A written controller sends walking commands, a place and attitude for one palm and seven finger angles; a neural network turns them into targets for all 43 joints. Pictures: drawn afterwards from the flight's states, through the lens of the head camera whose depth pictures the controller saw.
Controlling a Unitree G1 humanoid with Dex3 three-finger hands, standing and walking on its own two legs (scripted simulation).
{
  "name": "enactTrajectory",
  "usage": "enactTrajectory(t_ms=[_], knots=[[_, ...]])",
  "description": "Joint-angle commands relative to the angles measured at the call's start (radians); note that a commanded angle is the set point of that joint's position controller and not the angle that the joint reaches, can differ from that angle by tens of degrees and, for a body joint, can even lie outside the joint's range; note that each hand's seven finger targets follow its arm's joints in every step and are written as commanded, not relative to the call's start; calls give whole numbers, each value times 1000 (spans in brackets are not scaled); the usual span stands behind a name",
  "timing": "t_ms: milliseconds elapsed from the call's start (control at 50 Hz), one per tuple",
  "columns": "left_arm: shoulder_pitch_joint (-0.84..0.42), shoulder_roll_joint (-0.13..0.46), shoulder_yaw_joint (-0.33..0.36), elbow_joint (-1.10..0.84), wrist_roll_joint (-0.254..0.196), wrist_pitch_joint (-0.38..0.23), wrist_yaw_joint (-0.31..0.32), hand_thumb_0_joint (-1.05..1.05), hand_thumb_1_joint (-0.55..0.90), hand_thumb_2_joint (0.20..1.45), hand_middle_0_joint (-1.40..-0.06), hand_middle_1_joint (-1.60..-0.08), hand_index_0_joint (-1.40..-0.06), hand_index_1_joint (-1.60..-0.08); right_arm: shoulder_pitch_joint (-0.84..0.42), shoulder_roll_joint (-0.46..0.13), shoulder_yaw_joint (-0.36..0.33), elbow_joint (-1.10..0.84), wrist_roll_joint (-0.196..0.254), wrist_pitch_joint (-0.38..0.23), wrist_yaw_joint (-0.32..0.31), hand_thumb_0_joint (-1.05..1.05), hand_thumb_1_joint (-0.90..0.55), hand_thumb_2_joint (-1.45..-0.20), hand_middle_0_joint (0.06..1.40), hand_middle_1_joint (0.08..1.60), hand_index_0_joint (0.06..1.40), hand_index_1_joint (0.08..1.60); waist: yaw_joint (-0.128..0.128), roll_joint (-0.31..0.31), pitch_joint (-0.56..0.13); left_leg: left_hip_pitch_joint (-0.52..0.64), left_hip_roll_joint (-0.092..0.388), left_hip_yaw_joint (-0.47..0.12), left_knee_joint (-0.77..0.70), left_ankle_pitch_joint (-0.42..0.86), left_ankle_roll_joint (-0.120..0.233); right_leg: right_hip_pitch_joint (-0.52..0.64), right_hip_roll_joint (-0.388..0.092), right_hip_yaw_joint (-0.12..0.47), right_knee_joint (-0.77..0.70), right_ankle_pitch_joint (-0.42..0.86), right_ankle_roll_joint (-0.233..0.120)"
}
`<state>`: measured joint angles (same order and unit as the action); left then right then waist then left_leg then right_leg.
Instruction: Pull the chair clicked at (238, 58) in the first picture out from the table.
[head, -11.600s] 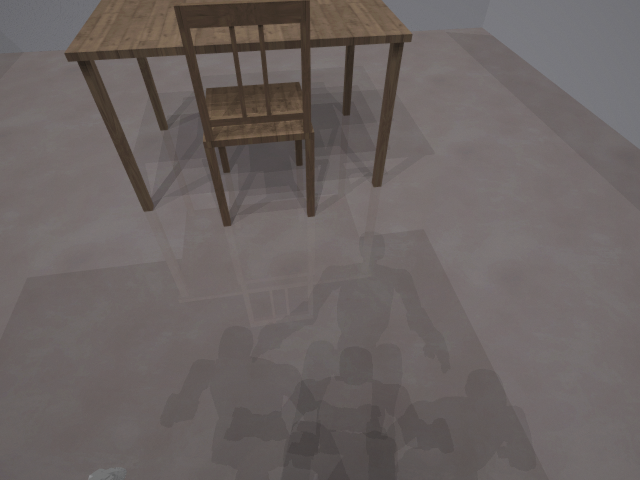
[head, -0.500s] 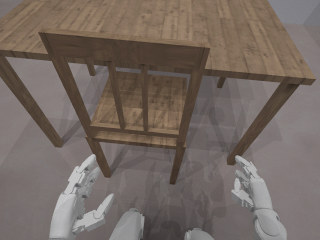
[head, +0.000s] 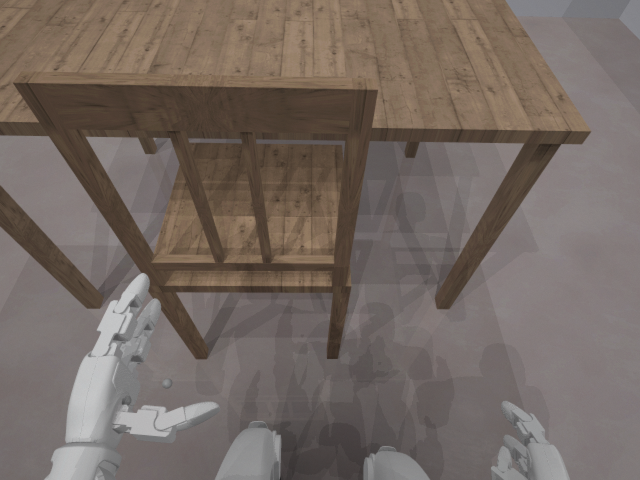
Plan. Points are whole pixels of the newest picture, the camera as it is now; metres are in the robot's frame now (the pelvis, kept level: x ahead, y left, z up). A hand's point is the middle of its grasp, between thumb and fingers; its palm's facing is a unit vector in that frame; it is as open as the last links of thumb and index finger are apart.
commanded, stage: raise the hand toward the chair's back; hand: left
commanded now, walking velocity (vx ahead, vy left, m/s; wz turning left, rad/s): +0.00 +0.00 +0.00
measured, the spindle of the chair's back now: (202, 205) +0.50 +0.21 +0.01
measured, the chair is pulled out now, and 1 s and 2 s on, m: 0.00 0.00 0.00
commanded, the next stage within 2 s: aim the fingers beside a spindle in 1.08 s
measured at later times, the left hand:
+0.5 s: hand (134, 358) +0.24 +0.21 +0.06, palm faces +0.05 -1.00 -0.06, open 16.9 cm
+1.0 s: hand (128, 345) +0.25 +0.22 +0.07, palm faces +0.05 -1.00 -0.06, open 16.9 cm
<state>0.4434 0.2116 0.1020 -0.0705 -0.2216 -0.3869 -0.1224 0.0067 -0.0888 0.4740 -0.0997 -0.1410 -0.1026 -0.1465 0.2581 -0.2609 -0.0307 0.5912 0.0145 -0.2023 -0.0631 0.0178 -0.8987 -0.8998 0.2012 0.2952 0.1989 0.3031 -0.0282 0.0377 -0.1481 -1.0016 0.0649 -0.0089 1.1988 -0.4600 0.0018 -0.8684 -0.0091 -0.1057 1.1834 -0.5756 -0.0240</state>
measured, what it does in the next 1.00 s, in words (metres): stands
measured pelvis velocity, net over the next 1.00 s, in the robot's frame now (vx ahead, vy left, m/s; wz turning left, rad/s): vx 0.01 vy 0.01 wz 0.01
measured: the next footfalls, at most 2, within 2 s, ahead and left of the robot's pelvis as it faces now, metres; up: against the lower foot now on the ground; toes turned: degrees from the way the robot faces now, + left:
none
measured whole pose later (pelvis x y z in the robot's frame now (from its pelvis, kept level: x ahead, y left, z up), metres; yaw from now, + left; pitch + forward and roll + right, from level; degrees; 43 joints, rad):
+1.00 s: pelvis +0.01 +0.01 +0.02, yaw +0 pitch +13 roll -3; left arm 0.30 0.26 0.20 0.06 -0.26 -0.36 -0.21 -0.01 -0.50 0.30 -0.06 -0.08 -0.06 -0.08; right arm 0.23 -0.25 0.01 0.57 0.01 -0.21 -0.05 0.02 -0.90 -0.90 0.20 0.30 0.20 0.30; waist -0.02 0.04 -0.13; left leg -0.91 0.05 0.00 1.12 -0.44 0.02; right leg -0.77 -0.02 -0.10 1.08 -0.54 0.00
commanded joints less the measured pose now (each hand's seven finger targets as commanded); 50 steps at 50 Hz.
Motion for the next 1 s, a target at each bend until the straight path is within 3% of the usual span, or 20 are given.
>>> enactTrajectory(t_ms=[0, 40, 80, 160, 240, 380, 520, 560, 620, 680, 720, 780, 920, 980], knots=[[-33, 108, 74, -211, -13, -72, -12, 0, -313, 380, -79, -109, -79, -109, -99, -96, -32, -184, 6, -76, -8, 0, -900, -900, 200, 300, 200, 300, 24, 4, -206, 249, -43, -20, -180, 111, 30, 71, 9, 63, -244, 134, -4], [-43, 113, 83, -220, -14, -73, -6, 0, -360, 360, -74, -102, -74, -102, -98, -95, -30, -183, 5, -75, -6, 0, -900, -900, 200, 300, 200, 300, 26, 32, -207, 274, -44, -21, -191, 134, 28, 77, 10, 51, -238, 166, -6], [-50, 122, 103, -187, -13, -66, -1, 0, -407, 340, -69, -95, -69, -95, -96, -95, -30, -178, 3, -68, -4, 0, -900, -900, 200, 300, 200, 300, 24, 7, -194, 270, -44, -24, -193, 143, 28, 83, 14, 48, -242, 183, -5], [-84, 111, 88, -150, -11, -59, -17, 0, -500, 300, -60, -80, -60, -80, -97, -98, -20, -184, 2, -60, 1, 0, -900, -900, 200, 300, 200, 300, 13, 19, -158, 278, -43, -27, -205, 121, 26, 66, 15, 42, -250, 167, -4], [-122, 125, 98, -151, -19, -49, -52, 0, -500, 300, -60, -80, -60, -80, -94, -104, -15, -191, 2, -55, 0, 0, -900, -900, 200, 300, 200, 300, 13, 28, -190, 308, -43, -31, -208, 145, 27, 82, 16, 38, -249, 197, -4], [-185, 162, 147, -113, -37, -27, -86, 0, -500, 300, -60, -80, -60, -80, -92, -107, -7, -182, 2, -51, -7, 0, -900, -900, 200, 300, 200, 300, 12, 5, -181, 317, -41, -39, -218, 149, 27, 92, 21, 35, -260, 201, -2], [-233, 179, 171, -98, -54, -18, -113, 0, -500, 300, -60, -80, -60, -80, -83, -116, -5, -173, 6, -58, -9, 0, -900, -900, 200, 300, 200, 300, 10, 25, -205, 347, -42, -40, -231, 174, 26, 109, 20, 34, -269, 224, -2], [-250, 193, 184, -107, -56, -21, -115, 0, -500, 300, -60, -80, -60, -80, -79, -120, -6, -169, 7, -63, -8, 0, -900, -900, 200, 300, 200, 300, 15, 52, -214, 368, -40, -45, -242, 185, 22, 109, 19, 29, -266, 226, -3], [-221, 171, 170, -89, -60, -12, -115, 0, -500, 300, -60, -80, -60, -80, -82, -120, -9, -170, 9, -64, -4, 0, -900, -900, 200, 300, 200, 300, 15, 40, -198, 370, -41, -45, -252, 194, 22, 117, 19, 25, -273, 236, -2], [-193, 190, 188, -69, -51, -12, -105, 0, -500, 300, -60, -80, -60, -80, -80, -124, -14, -166, 8, -64, -1, 0, -900, -900, 200, 300, 200, 300, 25, 37, -203, 372, -39, -48, -258, 208, 20, 121, 21, 22, -267, 240, -3], [-204, 176, 173, -61, -52, -15, -101, 0, -500, 300, -60, -80, -60, -80, -76, -124, -14, -167, 9, -61, 3, 0, -900, -900, 200, 300, 200, 300, 13, 21, -176, 364, -38, -47, -263, 185, 19, 107, 20, 20, -274, 225, 0], [-212, 199, 197, -64, -49, -34, -91, 0, -500, 300, -60, -80, -60, -80, -79, -129, -17, -165, 5, -61, 1, 0, -900, -900, 200, 300, 200, 300, 17, 13, -181, 352, -38, -47, -262, 164, 21, 104, 21, 24, -273, 203, -1], [-223, 186, 177, -85, -49, -49, -93, 0, -500, 300, -60, -80, -60, -80, -77, -127, -14, -171, 6, -62, 6, 0, -900, -900, 200, 300, 200, 300, 15, 53, -198, 364, -41, -42, -259, 166, 21, 109, 18, 30, -271, 208, -2], [-221, 197, 189, -69, -53, -48, -94, 0, -500, 300, -60, -80, -60, -80, -79, -129, -13, -169, 6, -61, 3, 0, -900, -900, 200, 300, 200, 300, 12, 14, -186, 346, -39, -42, -255, 146, 23, 105, 22, 34, -279, 193, -1]])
